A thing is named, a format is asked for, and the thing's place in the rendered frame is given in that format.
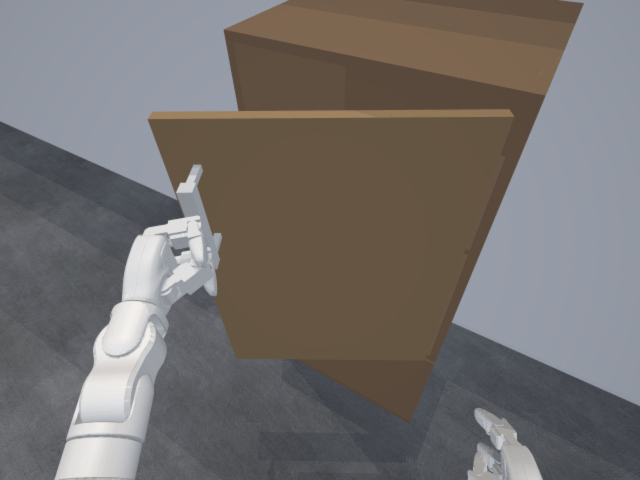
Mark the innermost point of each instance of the cupboard door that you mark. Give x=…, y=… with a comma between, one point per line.
x=342, y=230

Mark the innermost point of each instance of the right robot hand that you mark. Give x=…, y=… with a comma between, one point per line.
x=515, y=461

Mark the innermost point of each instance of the left robot hand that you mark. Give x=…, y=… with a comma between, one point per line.
x=151, y=263

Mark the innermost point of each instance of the handle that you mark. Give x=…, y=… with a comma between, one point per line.
x=191, y=204

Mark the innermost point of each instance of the robot left forearm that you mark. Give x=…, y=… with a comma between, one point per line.
x=110, y=421

